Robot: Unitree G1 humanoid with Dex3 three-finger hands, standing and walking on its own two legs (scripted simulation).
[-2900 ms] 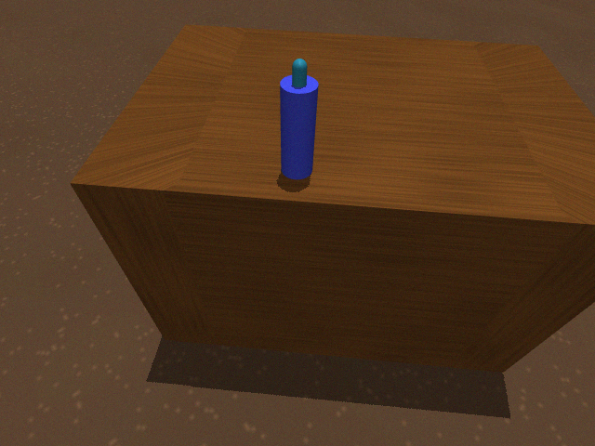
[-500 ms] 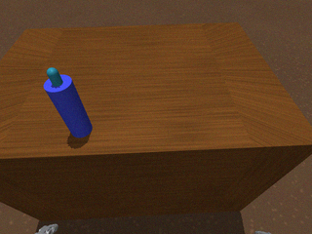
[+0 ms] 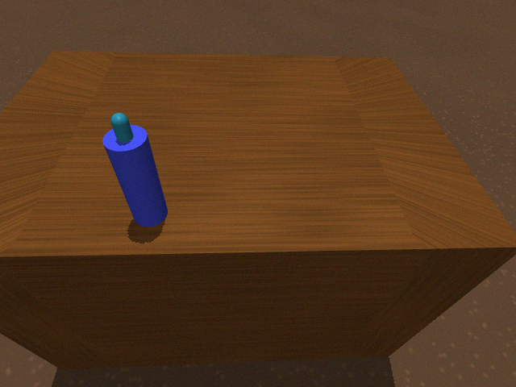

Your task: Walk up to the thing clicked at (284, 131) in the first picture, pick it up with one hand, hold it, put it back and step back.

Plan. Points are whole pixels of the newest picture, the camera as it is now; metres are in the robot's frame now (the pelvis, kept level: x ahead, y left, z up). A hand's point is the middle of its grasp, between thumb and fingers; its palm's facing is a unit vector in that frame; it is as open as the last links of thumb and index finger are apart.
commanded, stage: walk up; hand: left
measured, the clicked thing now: (136, 171) +0.45 +0.21 +0.08
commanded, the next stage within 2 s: stand in 0.96 s
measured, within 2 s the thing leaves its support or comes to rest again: neither
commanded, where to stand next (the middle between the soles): +0.05 -0.01 m, yaw +2 degrees
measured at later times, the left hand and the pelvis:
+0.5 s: hand out of the picture +0.08 +0.25 -0.16, palm faces +0.00 -0.94 -0.34, open 7.4 cm; pelvis +0.02 +0.00 +0.00, yaw +1 degrees
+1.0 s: hand out of the picture +0.10 +0.25 -0.15, palm faces -0.02 -0.94 -0.34, open 7.4 cm; pelvis +0.02 -0.01 +0.00, yaw +1 degrees
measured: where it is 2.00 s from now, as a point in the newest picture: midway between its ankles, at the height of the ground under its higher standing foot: outside the picture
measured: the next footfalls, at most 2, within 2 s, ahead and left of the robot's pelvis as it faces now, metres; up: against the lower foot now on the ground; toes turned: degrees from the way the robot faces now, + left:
none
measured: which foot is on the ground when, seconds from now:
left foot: down 0.00-1.00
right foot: down 0.00-1.00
